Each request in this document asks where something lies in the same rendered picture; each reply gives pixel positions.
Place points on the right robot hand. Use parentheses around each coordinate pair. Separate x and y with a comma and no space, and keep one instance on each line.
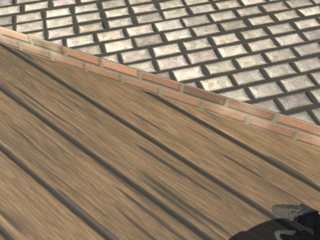
(304,215)

